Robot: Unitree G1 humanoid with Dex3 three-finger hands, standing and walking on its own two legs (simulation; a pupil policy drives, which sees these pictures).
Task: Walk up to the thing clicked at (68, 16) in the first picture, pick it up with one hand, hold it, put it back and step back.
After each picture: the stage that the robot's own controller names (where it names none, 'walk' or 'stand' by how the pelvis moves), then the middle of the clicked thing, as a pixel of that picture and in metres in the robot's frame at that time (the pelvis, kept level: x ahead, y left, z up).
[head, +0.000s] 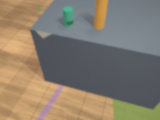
stand; (68, 17) +0.92 +0.11 -0.11
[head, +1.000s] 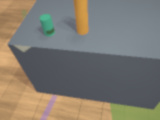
walk; (47, 25) +0.79 +0.27 -0.10
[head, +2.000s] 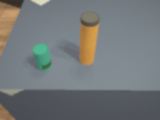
rise first; (42, 57) +0.51 +0.20 -0.07
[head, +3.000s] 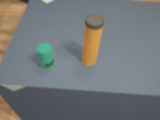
stand; (46, 56) +0.52 +0.19 -0.09
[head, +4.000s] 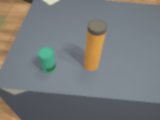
stand; (47, 60) +0.50 +0.17 -0.10
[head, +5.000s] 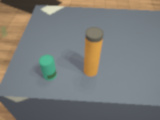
stand; (48, 68) +0.50 +0.18 -0.11
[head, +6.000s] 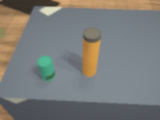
stand; (46, 69) +0.49 +0.19 -0.11
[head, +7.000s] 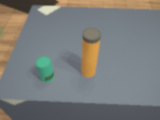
rise first; (45, 69) +0.48 +0.19 -0.11
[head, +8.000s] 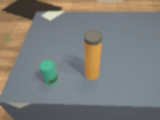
rise first; (49, 72) +0.48 +0.20 -0.11
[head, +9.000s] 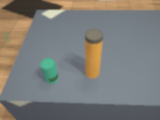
go down; (49, 71) +0.48 +0.20 -0.11
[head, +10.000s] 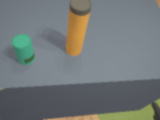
go down; (24, 50) +0.50 +0.19 -0.06
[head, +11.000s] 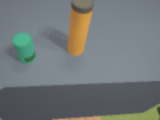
go down; (25, 49) +0.50 +0.19 -0.04
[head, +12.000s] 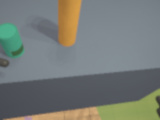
close in; (11, 41) +0.50 +0.21 -0.02
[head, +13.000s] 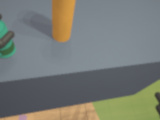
close; (0, 39) +0.50 +0.21 +0.00
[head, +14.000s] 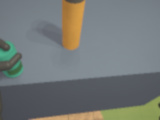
lift; (8, 60) +0.43 +0.22 -0.01
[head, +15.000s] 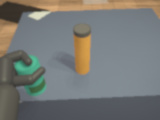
lift; (31, 76) +0.33 +0.17 +0.10
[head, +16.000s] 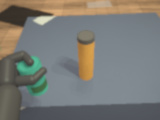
hold; (33, 76) +0.33 +0.17 +0.09
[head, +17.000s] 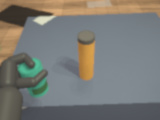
hold; (34, 78) +0.33 +0.17 +0.09
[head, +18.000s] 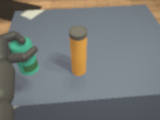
crouch; (25, 56) +0.42 +0.19 +0.09
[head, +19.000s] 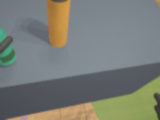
lower; (0, 47) +0.48 +0.21 -0.02
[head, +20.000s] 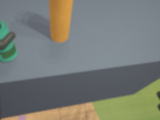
lower; (1, 42) +0.49 +0.20 +0.00
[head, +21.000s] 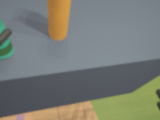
lower; out of the picture +0.49 +0.21 +0.00
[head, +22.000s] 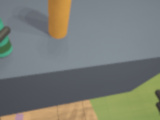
lower; out of the picture +0.50 +0.21 +0.01
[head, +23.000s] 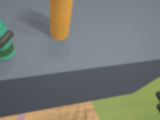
loosen; out of the picture +0.49 +0.21 +0.01
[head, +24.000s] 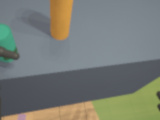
withdraw; (3, 44) +0.48 +0.19 +0.00
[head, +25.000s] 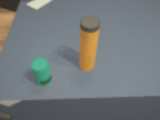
sink last; (42, 72) +0.44 +0.18 -0.06
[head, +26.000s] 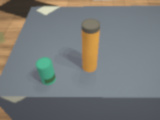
stand; (46, 71) +0.46 +0.19 -0.06
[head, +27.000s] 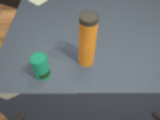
stand; (40, 66) +0.45 +0.19 -0.04
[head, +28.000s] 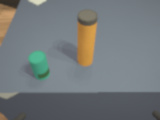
stand; (39, 66) +0.46 +0.20 -0.04
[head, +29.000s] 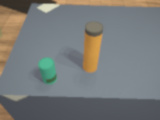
stand; (48, 71) +0.46 +0.18 -0.09
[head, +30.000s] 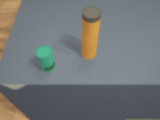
walk; (46, 59) +0.49 +0.18 -0.09
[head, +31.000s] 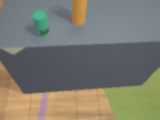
walk; (41, 24) +0.66 +0.22 -0.09
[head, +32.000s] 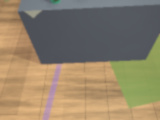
walk; out of the picture +1.00 +0.23 -0.09
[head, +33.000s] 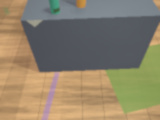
stand; (54, 4) +1.05 +0.22 -0.10
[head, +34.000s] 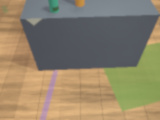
stand; (53, 3) +1.07 +0.22 -0.11
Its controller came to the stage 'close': yes
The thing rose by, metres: 0.21
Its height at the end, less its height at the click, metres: +0.00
